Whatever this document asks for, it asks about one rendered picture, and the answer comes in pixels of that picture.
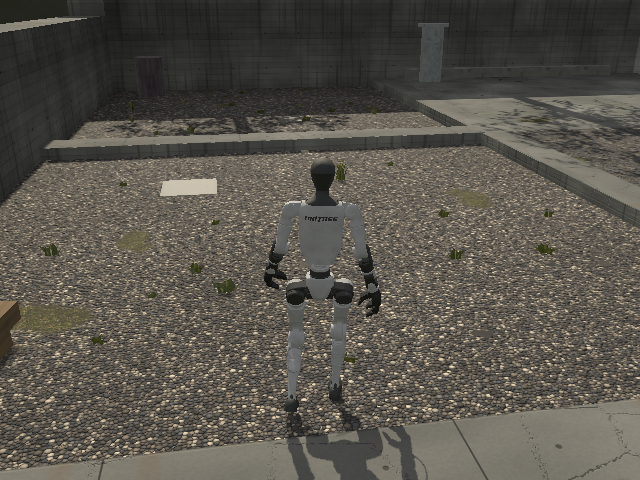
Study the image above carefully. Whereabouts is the left robot upper arm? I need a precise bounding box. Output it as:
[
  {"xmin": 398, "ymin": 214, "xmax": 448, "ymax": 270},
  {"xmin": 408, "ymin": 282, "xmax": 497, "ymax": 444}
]
[{"xmin": 273, "ymin": 201, "xmax": 301, "ymax": 254}]

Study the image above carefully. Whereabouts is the left robot thigh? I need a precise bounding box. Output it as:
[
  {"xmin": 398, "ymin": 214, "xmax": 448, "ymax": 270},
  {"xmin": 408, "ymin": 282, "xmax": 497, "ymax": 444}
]
[{"xmin": 286, "ymin": 279, "xmax": 306, "ymax": 348}]

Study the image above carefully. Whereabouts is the robot right hand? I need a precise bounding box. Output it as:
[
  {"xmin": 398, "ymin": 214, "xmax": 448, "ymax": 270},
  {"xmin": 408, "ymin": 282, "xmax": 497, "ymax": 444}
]
[{"xmin": 358, "ymin": 289, "xmax": 381, "ymax": 317}]

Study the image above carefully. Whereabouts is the robot left hand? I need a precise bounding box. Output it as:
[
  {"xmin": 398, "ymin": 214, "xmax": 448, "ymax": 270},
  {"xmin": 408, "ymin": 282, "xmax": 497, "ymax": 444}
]
[{"xmin": 264, "ymin": 270, "xmax": 287, "ymax": 289}]

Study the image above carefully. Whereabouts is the left robot forearm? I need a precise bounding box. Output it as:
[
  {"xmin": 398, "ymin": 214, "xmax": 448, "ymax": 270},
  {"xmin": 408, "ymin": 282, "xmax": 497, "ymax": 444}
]
[{"xmin": 265, "ymin": 239, "xmax": 284, "ymax": 274}]

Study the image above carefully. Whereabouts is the right robot forearm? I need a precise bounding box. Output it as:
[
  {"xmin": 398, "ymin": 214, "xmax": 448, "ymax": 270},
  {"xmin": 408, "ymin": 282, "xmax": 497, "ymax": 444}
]
[{"xmin": 358, "ymin": 243, "xmax": 379, "ymax": 293}]

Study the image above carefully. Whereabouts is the right robot upper arm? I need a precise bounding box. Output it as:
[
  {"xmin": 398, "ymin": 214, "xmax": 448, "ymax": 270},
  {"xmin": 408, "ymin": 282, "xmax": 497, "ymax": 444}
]
[{"xmin": 343, "ymin": 202, "xmax": 368, "ymax": 259}]

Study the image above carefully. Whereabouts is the right robot foot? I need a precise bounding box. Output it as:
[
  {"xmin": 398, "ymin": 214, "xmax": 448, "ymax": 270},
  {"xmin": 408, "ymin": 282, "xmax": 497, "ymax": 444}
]
[{"xmin": 328, "ymin": 376, "xmax": 342, "ymax": 401}]

